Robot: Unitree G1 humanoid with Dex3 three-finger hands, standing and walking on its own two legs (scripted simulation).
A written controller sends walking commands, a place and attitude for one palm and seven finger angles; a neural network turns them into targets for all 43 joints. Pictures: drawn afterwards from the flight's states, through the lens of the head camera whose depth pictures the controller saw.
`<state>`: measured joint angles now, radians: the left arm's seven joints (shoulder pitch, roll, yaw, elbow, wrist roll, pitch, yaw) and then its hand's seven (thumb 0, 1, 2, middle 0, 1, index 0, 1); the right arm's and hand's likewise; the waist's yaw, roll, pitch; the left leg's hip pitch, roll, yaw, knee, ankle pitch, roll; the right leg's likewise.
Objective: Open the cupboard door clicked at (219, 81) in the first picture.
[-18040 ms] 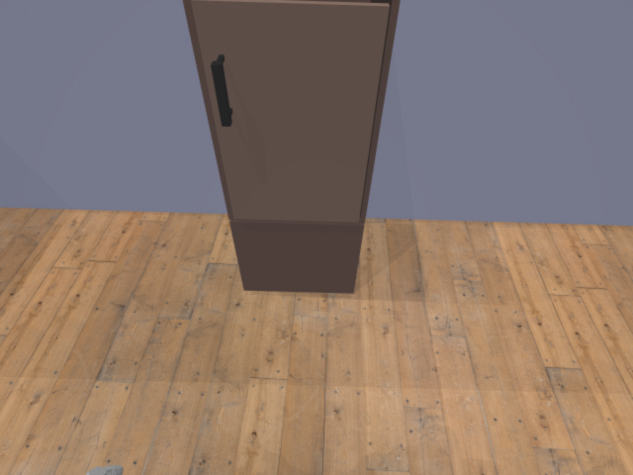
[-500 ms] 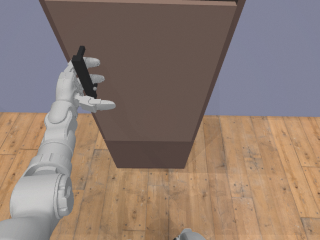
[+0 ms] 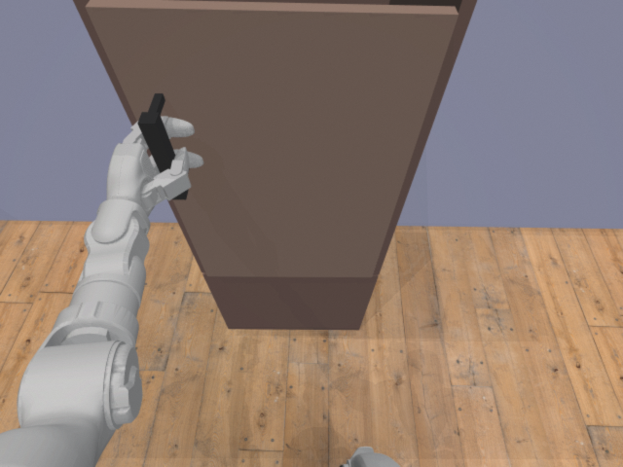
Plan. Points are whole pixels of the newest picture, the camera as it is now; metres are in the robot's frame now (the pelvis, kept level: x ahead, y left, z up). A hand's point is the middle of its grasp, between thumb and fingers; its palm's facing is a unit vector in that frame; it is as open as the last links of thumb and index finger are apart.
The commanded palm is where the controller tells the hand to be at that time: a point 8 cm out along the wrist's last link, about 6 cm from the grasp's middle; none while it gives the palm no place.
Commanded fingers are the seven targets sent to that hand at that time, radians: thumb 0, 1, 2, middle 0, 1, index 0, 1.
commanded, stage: pull the door open along its arc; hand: left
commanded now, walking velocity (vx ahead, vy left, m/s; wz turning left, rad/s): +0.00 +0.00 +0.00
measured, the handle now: (169, 149) +0.51 +0.18 +0.10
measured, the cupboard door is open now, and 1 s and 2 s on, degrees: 0 38 38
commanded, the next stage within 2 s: open thumb and fingers to let go in 1.08 s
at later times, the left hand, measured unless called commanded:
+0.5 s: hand (184, 220) +0.39 +0.14 +0.10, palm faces -0.08 -1.00 +0.01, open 5.6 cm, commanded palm +0.34 +0.19 +0.10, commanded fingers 0.00 0.90 0.90 -0.40 -1.35 -0.40 -1.35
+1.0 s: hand (254, 323) +0.26 +0.05 +0.11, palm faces +0.28 -0.96 -0.02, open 5.7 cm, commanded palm +0.18 +0.08 +0.10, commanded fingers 0.00 0.90 0.90 -0.40 -1.35 -0.40 -1.35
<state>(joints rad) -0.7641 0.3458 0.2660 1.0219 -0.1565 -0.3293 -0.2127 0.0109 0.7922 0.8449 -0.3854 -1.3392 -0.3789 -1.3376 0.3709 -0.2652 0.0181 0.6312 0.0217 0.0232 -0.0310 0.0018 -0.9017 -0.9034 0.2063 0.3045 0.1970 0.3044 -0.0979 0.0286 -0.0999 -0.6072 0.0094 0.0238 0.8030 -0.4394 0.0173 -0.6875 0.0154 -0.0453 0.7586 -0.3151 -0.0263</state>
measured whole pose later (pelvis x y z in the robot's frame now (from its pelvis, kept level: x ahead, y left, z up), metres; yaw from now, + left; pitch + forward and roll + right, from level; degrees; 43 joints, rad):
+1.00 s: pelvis +0.01 -0.02 +0.01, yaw +2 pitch +3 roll +0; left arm 0.29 -0.02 -0.32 -0.23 0.04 0.04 0.47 0.01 0.72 0.75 -0.38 -1.35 -0.38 -1.35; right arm 0.14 -0.15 0.03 0.51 -0.03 0.06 0.03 0.01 -0.90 -0.90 0.21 0.30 0.20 0.30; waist 0.00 0.06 -0.09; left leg -0.34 0.01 -0.02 0.73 -0.44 -0.01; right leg -0.42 0.02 -0.08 0.72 -0.35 -0.05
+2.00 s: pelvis -0.01 -0.02 +0.01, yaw +2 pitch +1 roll +0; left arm 0.22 -0.04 -0.32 -0.15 0.04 -0.02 0.49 -0.01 -0.49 0.30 -0.26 -0.69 -0.26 -0.69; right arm 0.17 -0.17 0.03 0.53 -0.03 0.02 0.00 0.01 -0.90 -0.90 0.21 0.30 0.20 0.30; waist 0.01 0.05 -0.06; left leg -0.35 0.00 -0.02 0.74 -0.42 -0.01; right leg -0.43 0.01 -0.08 0.73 -0.33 -0.05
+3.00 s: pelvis +0.00 -0.01 -0.01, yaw +2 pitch +6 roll +0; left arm 0.67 0.15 -0.11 -0.49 -0.13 -0.16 -0.10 -0.01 -0.49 0.30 -0.16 -0.31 -0.17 -0.30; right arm 0.30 -0.23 0.02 0.40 0.02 -0.13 -0.03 0.01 -0.90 -0.90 0.21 0.30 0.20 0.30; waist 0.02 0.05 -0.10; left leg -0.49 0.00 -0.01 0.90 -0.51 0.00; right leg -0.58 0.00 -0.08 0.88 -0.41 -0.04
